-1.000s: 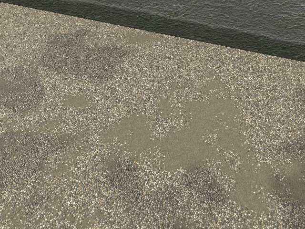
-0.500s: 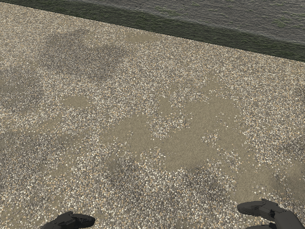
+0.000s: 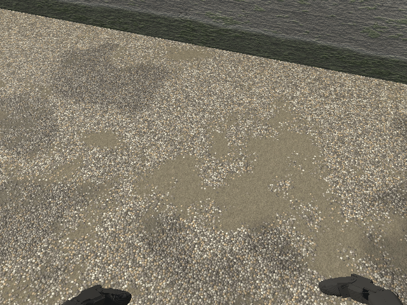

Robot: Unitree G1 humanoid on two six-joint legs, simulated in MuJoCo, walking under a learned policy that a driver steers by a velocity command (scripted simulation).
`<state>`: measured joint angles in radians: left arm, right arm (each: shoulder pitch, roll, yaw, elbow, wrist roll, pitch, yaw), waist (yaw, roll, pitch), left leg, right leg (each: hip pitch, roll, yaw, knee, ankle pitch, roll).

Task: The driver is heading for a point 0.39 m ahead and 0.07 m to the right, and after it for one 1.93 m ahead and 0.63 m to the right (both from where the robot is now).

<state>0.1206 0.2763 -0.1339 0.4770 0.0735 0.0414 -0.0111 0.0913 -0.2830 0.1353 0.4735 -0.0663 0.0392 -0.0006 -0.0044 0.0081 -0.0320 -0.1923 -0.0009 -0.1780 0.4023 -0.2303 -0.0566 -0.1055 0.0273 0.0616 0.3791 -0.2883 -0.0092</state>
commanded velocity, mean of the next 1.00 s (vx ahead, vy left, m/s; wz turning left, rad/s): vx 0.50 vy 0.00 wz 0.00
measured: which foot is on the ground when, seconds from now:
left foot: down 0.00-1.00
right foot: down 0.00-1.00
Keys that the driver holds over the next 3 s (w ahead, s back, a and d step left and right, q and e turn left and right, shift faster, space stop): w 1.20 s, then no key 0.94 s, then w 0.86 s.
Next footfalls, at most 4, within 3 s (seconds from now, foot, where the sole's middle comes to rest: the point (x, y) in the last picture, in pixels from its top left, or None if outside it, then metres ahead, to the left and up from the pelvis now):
none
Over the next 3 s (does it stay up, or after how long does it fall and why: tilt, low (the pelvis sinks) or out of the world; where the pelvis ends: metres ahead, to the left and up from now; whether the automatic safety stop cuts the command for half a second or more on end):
stays up -0.01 0.01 0.00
